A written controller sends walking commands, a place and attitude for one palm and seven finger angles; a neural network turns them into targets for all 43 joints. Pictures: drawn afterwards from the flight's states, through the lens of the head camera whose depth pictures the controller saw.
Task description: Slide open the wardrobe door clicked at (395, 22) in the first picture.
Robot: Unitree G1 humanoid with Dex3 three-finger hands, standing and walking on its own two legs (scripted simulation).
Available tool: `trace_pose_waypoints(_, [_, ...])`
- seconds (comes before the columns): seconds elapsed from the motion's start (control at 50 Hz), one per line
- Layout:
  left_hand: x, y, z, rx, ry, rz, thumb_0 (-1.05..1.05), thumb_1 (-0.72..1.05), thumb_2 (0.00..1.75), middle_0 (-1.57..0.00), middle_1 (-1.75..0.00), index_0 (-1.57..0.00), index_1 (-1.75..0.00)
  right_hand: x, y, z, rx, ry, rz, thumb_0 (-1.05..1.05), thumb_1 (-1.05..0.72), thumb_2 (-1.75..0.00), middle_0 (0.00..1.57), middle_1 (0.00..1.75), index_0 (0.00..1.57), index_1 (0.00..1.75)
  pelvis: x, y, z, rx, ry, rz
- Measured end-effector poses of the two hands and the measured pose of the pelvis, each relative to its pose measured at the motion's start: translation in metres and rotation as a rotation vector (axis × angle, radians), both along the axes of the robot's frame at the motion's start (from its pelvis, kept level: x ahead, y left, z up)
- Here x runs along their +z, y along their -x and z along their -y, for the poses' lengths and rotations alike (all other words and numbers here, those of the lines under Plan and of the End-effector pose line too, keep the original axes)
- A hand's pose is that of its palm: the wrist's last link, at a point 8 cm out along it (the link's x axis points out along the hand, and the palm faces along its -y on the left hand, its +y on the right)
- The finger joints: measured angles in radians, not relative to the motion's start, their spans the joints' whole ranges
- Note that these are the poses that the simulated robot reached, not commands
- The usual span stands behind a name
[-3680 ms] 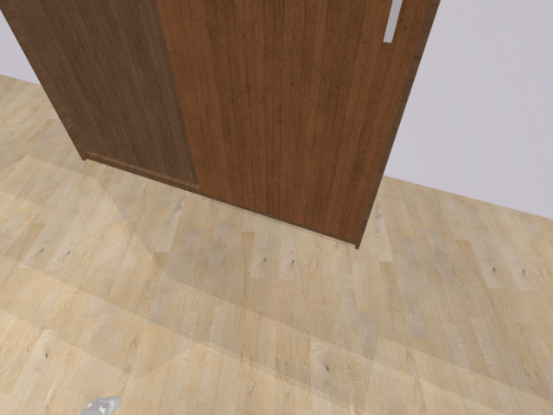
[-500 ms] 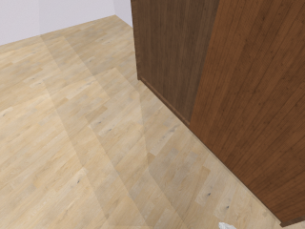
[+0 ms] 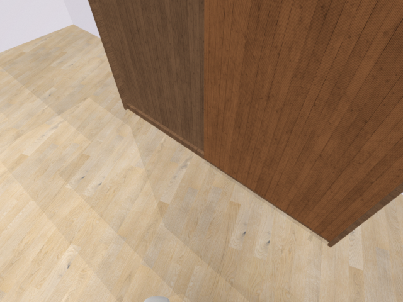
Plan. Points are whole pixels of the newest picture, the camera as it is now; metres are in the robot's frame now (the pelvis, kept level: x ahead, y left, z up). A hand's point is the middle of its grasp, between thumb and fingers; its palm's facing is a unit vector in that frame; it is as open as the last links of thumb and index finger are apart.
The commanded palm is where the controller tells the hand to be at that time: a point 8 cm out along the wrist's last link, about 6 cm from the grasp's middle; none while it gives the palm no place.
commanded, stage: turn to face it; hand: right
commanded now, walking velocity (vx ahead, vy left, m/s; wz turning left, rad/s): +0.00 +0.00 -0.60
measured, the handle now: out of the picture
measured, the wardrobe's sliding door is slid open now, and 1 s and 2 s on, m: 0.00 0.00 0.00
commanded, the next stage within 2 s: take the last steps up to it in 0.94 s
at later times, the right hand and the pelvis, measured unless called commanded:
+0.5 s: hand out of the picture -0.07 -0.22 -0.20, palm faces +0.37 +0.90 -0.21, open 7.3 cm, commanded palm none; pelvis -0.05 -0.01 -0.02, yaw -20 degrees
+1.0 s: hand out of the picture -0.08 -0.24 -0.16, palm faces +0.49 +0.84 -0.23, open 7.3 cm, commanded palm none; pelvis -0.07 -0.01 +0.00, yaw -29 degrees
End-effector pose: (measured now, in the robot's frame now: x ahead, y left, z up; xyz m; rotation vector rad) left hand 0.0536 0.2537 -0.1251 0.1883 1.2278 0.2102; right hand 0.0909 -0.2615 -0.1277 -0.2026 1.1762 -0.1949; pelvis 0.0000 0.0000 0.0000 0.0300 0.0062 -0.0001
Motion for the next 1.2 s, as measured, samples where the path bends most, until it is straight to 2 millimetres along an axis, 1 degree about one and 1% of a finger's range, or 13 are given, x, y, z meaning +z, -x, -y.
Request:
trace_pose_waypoints(0.08, [-0.016,-0.006,-0.018,-0.041,0.025,0.004,0.01,0.91,0.9,-0.21,-0.3,-0.2,-0.3,0.002,0.01,-0.022,-0.027,0.012,0.067,0.01,-0.91,-0.9,0.2,0.3,0.2,0.3,-0.01,0.01,-0.019,-0.053,0.021,-0.004])
trace_pose_waypoints(0.12, [-0.02,-0.01,-0.025,-0.063,0.028,0.003,0.01,0.91,0.9,-0.21,-0.3,-0.2,-0.3,0.005,0.024,-0.031,-0.045,0.017,0.077,0.01,-0.91,-0.9,0.2,0.3,0.2,0.3,-0.01,0.016,-0.024,-0.078,0.021,0.006])
trace_pose_waypoints(0.2, [-0.014,-0.02,-0.032,-0.123,0.029,0.003,0.01,0.91,0.9,-0.2,-0.3,-0.2,-0.3,0.011,0.057,-0.042,-0.105,0.008,0.057,0.01,-0.91,-0.9,0.2,0.3,0.2,0.3,-0.003,0.023,-0.029,-0.143,0.036,0.023])
trace_pose_waypoints(0.3, [-0.006,-0.031,-0.028,-0.198,0.014,-0.007,0.01,0.91,0.9,-0.2,-0.3,-0.2,-0.3,0.005,0.094,-0.042,-0.178,-0.011,0.027,0.01,-0.91,-0.9,0.2,0.3,0.2,0.3,-0.001,0.029,-0.029,-0.22,0.046,0.029])
trace_pose_waypoints(0.38, [-0.002,-0.046,-0.01,-0.28,-0.013,-0.018,0.01,0.91,0.9,-0.2,-0.3,-0.2,-0.3,-0.007,0.128,-0.032,-0.247,-0.033,-0.003,0.01,-0.91,-0.9,0.21,0.3,0.21,0.3,-0.004,0.037,-0.019,-0.276,0.04,0.021])
trace_pose_waypoints(0.5, [0.003,-0.073,0.041,-0.416,-0.059,0.051,0.01,0.91,0.9,-0.2,-0.3,-0.2,-0.3,-0.039,0.189,0.004,-0.367,-0.065,-0.081,0.01,-0.91,-0.9,0.21,0.3,0.21,0.3,-0.02,0.052,0.01,-0.354,0.023,0.002])
trace_pose_waypoints(0.58, [0.016,-0.072,0.069,-0.457,-0.061,0.084,0.01,0.91,0.9,-0.2,-0.3,-0.2,-0.3,-0.035,0.214,0.023,-0.409,-0.063,-0.138,0.01,-0.91,-0.9,0.2,0.3,0.2,0.3,-0.009,0.06,0.022,-0.371,-0.006,0.007])
trace_pose_waypoints(0.74, [0.022,-0.048,0.095,-0.491,-0.035,0.044,0.01,0.91,0.9,-0.21,-0.3,-0.2,-0.3,-0.013,0.218,0.043,-0.456,-0.046,-0.058,0.01,-0.91,-0.9,0.2,0.3,0.2,0.3,0.006,0.069,0.034,-0.434,-0.017,0.007])
trace_pose_waypoints(0.88, [0.009,-0.025,0.093,-0.487,0.0,-0.008,0.01,0.91,0.9,-0.21,-0.3,-0.2,-0.3,-0.005,0.209,0.036,-0.475,-0.034,-0.015,0.01,-0.91,-0.9,0.2,0.3,0.2,0.3,0.006,0.072,0.031,-0.478,0.004,0.005])
trace_pose_waypoints(1.0, [-0.006,-0.007,0.073,-0.482,0.021,-0.077,0.01,0.91,0.9,-0.21,-0.3,-0.2,-0.3,0.002,0.199,0.014,-0.478,-0.025,0.011,0.01,-0.91,-0.9,0.2,0.3,0.2,0.3,0.004,0.073,0.015,-0.512,0.018,-0.001])
trace_pose_waypoints(1.08, [-0.021,-0.005,0.054,-0.489,0.04,-0.116,0.01,0.91,0.9,-0.21,-0.3,-0.2,-0.3,0.003,0.199,-0.008,-0.496,-0.005,0.035,0.01,-0.91,-0.9,0.2,0.3,0.2,0.3,-0.003,0.069,-0.002,-0.532,0.042,-0.011])
trace_pose_waypoints(1.12, [-0.026,-0.006,0.046,-0.495,0.046,-0.13,0.01,0.91,0.9,-0.21,-0.3,-0.2,-0.3,0.004,0.205,-0.023,-0.51,-0.001,0.032,0.01,-0.91,-0.9,0.2,0.3,0.2,0.3,-0.003,0.068,-0.009,-0.54,0.037,-0.001])
trace_pose_waypoints(1.2, [-0.018,-0.017,0.039,-0.528,0.047,-0.143,0.01,0.91,0.9,-0.2,-0.3,-0.2,-0.3,0.01,0.228,-0.051,-0.564,-0.027,-0.003,0.01,-0.91,-0.9,0.2,0.3,0.2,0.3,0.006,0.06,-0.013,-0.56,0.055,-0.001])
